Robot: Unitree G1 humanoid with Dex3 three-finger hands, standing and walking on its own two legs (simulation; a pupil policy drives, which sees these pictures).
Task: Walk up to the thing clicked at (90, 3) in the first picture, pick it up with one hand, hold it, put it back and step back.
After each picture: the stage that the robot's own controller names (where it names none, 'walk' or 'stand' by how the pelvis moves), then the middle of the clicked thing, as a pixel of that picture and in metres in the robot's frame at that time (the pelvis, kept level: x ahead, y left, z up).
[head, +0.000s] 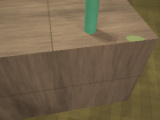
stand; (91, 10) +0.78 -0.02 +0.07
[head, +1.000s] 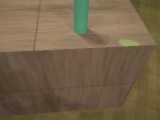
rise first; (81, 8) +0.70 +0.05 +0.09
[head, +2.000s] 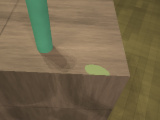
stand; (40, 24) +0.55 +0.19 +0.10
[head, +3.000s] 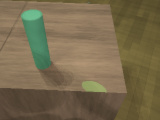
stand; (38, 42) +0.51 +0.20 +0.07
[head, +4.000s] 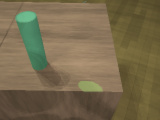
stand; (33, 44) +0.51 +0.21 +0.06
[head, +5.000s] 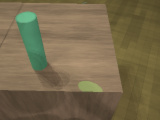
stand; (33, 44) +0.51 +0.22 +0.06
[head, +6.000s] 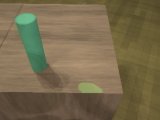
stand; (33, 45) +0.50 +0.22 +0.06
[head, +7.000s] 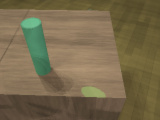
rise first; (38, 49) +0.50 +0.22 +0.06
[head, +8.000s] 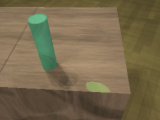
go down; (44, 45) +0.52 +0.21 +0.07
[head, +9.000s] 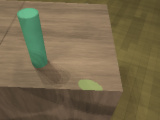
go down; (34, 41) +0.52 +0.20 +0.07
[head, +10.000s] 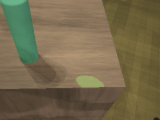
go down; (23, 33) +0.49 +0.19 +0.10
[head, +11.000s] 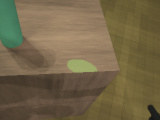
close in; (2, 10) +0.51 +0.20 +0.13
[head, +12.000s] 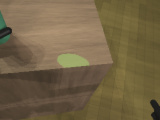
close; out of the picture +0.52 +0.22 +0.15
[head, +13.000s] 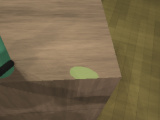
lift; out of the picture +0.42 +0.26 +0.13
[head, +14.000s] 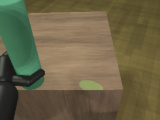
lift; (22, 48) +0.32 +0.17 +0.24
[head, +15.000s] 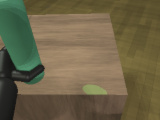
hold; (21, 44) +0.33 +0.17 +0.25
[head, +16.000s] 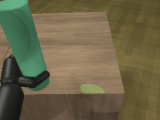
hold; (27, 50) +0.33 +0.16 +0.22
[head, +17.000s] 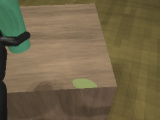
crouch; (7, 11) +0.45 +0.20 +0.26
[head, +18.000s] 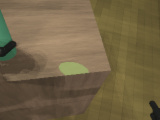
lower; out of the picture +0.50 +0.22 +0.11
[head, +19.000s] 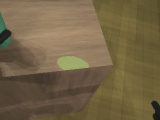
lower; out of the picture +0.51 +0.22 +0.14
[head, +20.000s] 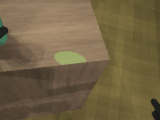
lower; out of the picture +0.52 +0.22 +0.15
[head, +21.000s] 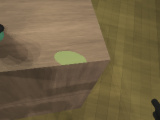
lower; out of the picture +0.52 +0.23 +0.15
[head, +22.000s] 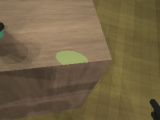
loosen; out of the picture +0.53 +0.23 +0.15
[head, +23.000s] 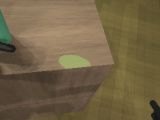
withdraw; out of the picture +0.51 +0.22 +0.14
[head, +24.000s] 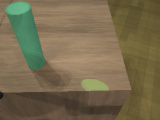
sink last; (28, 40) +0.48 +0.20 +0.11
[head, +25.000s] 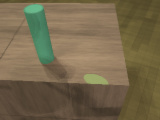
stand; (41, 37) +0.54 +0.22 +0.10
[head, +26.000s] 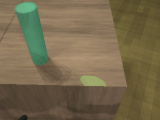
stand; (34, 37) +0.51 +0.21 +0.10
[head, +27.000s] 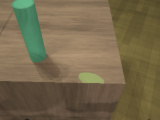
stand; (31, 34) +0.52 +0.22 +0.10
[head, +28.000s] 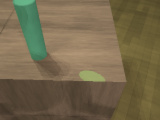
stand; (32, 31) +0.53 +0.21 +0.11
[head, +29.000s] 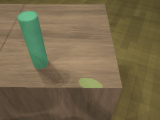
stand; (35, 43) +0.53 +0.22 +0.06
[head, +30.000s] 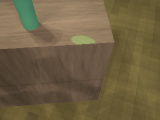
walk; (22, 0) +0.64 +0.25 +0.09
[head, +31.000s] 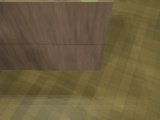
walk; out of the picture +0.95 +0.22 +0.09
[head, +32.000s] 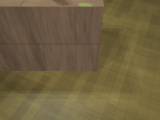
stand; out of the picture +1.17 +0.26 +0.08
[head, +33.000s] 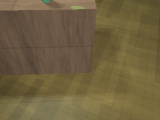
stand; out of the picture +1.14 +0.27 +0.06
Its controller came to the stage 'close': yes
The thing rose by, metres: 0.21
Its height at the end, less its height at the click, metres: +0.00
